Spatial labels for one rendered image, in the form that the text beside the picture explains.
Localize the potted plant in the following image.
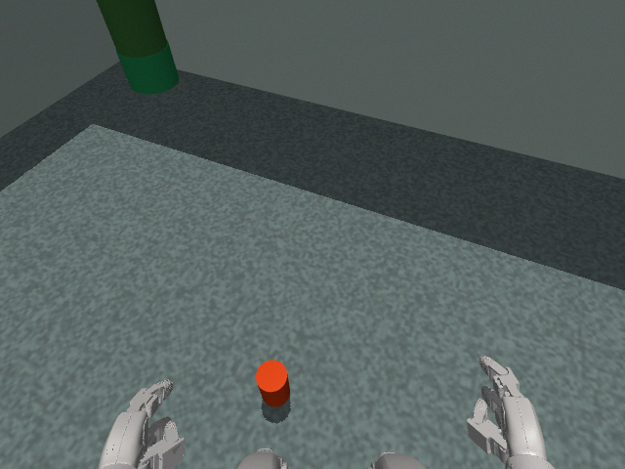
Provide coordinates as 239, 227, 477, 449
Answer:
97, 0, 179, 95

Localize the left robot hand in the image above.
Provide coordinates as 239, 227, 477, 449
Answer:
99, 379, 185, 469

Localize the right robot hand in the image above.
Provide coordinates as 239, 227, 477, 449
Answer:
467, 355, 547, 464

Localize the can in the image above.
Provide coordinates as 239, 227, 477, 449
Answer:
256, 361, 290, 407

